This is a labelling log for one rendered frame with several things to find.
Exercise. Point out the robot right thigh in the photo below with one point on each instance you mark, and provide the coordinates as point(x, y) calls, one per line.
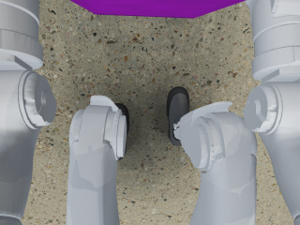
point(218, 146)

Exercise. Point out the robot right forearm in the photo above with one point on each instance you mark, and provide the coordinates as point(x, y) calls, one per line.
point(276, 37)

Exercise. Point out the robot thigh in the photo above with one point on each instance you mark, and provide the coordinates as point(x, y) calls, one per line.
point(92, 168)
point(218, 146)

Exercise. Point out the robot right upper arm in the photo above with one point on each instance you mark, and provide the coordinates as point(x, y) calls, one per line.
point(273, 110)

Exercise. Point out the robot left forearm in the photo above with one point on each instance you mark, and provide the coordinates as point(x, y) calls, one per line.
point(19, 39)

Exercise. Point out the carton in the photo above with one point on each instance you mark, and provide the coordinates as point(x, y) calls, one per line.
point(187, 9)

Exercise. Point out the robot left thigh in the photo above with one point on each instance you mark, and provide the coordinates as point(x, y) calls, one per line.
point(92, 168)

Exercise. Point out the robot left upper arm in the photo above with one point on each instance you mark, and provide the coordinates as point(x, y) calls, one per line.
point(27, 104)

